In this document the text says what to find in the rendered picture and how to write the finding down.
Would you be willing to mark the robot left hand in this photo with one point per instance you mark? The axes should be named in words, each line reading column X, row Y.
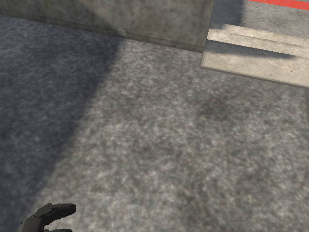
column 45, row 215

